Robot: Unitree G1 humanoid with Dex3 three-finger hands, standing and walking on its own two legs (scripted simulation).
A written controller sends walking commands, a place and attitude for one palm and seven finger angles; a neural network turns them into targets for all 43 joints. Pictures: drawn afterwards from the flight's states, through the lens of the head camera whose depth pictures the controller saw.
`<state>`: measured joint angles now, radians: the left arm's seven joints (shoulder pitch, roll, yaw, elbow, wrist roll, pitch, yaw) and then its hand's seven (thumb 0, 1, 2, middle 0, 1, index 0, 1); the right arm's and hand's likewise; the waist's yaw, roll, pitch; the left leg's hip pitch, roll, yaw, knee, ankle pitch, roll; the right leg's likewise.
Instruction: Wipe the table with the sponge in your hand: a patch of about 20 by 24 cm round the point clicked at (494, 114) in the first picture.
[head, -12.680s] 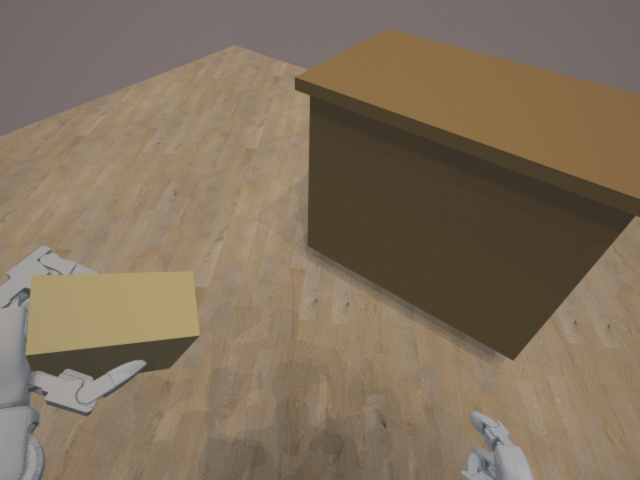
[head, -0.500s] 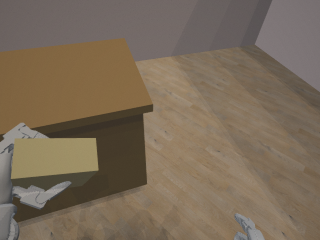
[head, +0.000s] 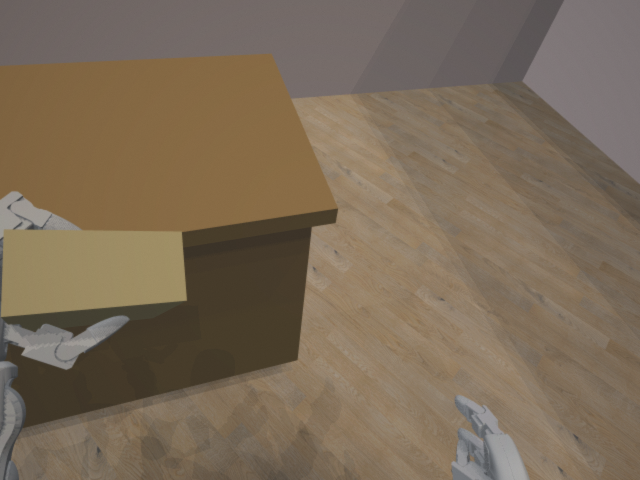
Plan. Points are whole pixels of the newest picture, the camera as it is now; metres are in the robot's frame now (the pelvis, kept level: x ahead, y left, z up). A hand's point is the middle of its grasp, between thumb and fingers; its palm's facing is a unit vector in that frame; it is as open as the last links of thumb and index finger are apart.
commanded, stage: shuffle to correct the standing spot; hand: left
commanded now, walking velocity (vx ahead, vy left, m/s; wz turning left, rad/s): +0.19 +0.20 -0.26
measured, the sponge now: (120, 282) +0.25 +0.23 +0.15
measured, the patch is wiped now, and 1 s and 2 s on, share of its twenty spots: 0.00 0.00 0.00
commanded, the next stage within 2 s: come to a stop and stand still in 0.90 s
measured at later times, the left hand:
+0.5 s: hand (59, 224) +0.28 +0.30 +0.18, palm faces +0.37 -0.85 -0.39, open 10.2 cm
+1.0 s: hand out of the picture +0.35 +0.40 +0.17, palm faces +0.36 -0.77 -0.52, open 10.2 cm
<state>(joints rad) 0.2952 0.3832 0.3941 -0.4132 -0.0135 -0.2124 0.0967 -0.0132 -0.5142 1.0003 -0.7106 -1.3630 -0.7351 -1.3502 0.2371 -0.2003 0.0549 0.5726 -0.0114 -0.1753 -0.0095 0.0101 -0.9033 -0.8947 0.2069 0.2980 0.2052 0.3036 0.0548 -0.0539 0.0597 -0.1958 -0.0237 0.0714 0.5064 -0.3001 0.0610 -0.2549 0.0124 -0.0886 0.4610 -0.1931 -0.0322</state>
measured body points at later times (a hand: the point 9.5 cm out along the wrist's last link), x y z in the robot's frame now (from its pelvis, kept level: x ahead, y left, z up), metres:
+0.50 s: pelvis +0.07 +0.06 -0.02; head +0.10 +0.09 +0.43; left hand +0.26 +0.34 +0.20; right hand +0.23 -0.17 -0.09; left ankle +0.08 +0.19 -0.67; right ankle +0.06 -0.06 -0.74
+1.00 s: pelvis +0.13 +0.16 +0.00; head +0.15 +0.15 +0.45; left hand +0.32 +0.44 +0.20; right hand +0.26 -0.08 -0.10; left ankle +0.19 +0.30 -0.71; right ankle +0.10 +0.04 -0.74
